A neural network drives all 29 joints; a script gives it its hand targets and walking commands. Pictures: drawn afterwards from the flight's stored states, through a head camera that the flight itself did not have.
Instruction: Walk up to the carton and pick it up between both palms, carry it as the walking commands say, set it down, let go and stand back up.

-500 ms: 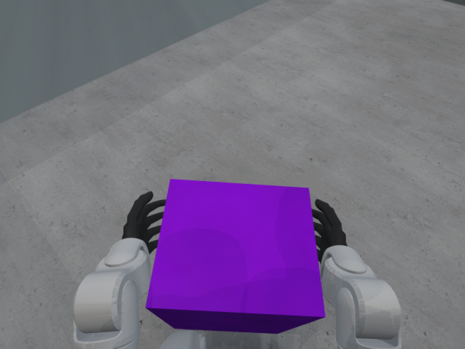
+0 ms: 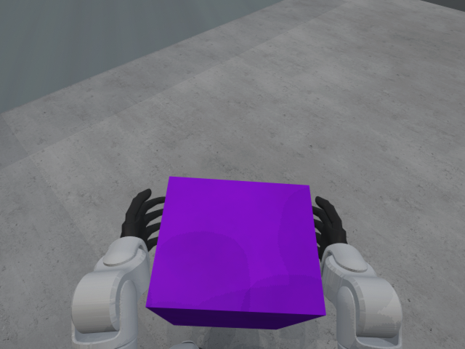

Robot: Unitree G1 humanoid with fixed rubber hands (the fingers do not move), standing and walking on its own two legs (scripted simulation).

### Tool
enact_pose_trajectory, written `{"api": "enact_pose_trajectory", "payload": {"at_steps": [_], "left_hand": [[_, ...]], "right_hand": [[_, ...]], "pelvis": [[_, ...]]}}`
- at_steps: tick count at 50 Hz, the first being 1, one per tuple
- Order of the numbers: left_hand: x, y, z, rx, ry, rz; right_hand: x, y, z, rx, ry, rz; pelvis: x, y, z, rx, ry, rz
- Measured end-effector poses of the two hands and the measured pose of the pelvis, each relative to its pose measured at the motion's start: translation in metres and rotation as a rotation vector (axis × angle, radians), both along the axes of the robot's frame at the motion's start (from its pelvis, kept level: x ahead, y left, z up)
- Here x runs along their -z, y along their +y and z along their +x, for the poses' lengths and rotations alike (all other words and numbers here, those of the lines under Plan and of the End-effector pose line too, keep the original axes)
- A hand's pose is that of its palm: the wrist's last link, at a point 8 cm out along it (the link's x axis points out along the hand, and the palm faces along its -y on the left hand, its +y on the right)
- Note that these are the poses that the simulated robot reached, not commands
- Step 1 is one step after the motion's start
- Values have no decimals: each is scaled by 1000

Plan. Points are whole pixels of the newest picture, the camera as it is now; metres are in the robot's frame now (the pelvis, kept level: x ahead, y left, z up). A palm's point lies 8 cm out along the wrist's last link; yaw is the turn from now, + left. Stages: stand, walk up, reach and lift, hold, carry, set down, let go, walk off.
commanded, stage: carry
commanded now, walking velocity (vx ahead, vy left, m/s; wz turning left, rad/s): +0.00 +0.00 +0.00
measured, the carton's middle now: (231, 265) +0.25 +0.02 +0.02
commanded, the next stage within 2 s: none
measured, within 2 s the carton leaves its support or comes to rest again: neither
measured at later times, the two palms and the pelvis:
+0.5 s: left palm out of the picture +0.09 +0.15 +0.11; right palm out of the picture +0.11 -0.13 +0.10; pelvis -0.13 -0.01 +0.01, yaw +3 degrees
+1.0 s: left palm out of the picture +0.00 +0.15 +0.07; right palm out of the picture +0.02 -0.14 +0.06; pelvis -0.24 -0.01 -0.01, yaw +2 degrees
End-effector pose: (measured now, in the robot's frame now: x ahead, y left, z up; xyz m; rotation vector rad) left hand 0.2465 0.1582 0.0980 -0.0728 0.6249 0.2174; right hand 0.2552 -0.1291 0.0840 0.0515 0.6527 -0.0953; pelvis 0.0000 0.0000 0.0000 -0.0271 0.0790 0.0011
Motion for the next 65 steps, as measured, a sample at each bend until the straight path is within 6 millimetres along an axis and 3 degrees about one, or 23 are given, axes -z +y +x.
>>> {"api": "enact_pose_trajectory", "payload": {"at_steps": [5, 9, 15, 22, 30, 43, 49, 54, 58, 65], "left_hand": [[0, -27, -34, 67, 59, 23], [-3, -35, -54, 97, 27, 27], [0, -21, -93, 44, 11, -20], [-6, -5, -142, -36, 13, -12], [-8, -10, -167, -11, 26, 12], [24, -21, -206, 116, 32, -15], [30, -12, -240, 19, 71, 6], [25, -2, -262, -31, 96, 41], [27, 3, -263, -34, 96, 27], [12, 5, -261, 8, -2, -32]], "right_hand": [[3, -27, -52, 64, 60, 16], [-3, -35, -77, 95, 27, 19], [-16, -21, -99, 38, 11, -34], [-17, -4, -128, -50, 13, -23], [-9, -9, -162, -26, 25, -2], [16, -20, -238, 97, 33, -40], [27, -12, -241, -9, 69, -20], [28, 0, -248, -62, 89, 0], [29, 4, -251, -69, 87, -23], [-3, 5, -260, -10, -9, -63]], "pelvis": [[-7, -10, -26, -14, -21, 33], [-4, -11, -48, -18, -15, 29], [-5, -12, -82, -25, -26, 44], [-6, -14, -113, -38, -50, 41], [-4, -11, -152, -41, -59, 45], [17, 3, -210, 17, -102, -10], [16, -10, -234, -33, -17, 48], [-2, -10, -250, -39, -46, 37], [-8, -8, -253, -34, -28, 38], [-11, 3, -274, -33, -13, 29]]}}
